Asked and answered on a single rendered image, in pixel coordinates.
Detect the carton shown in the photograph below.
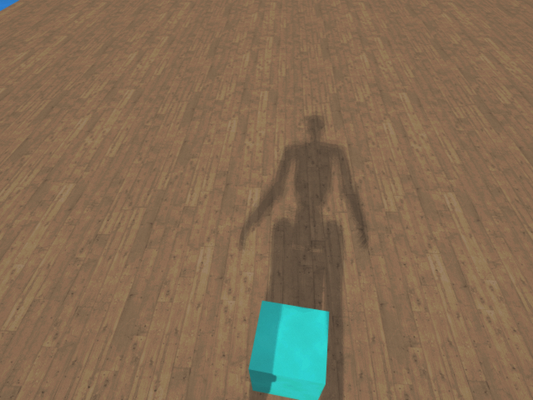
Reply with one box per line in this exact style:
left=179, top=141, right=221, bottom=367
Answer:
left=248, top=301, right=329, bottom=400

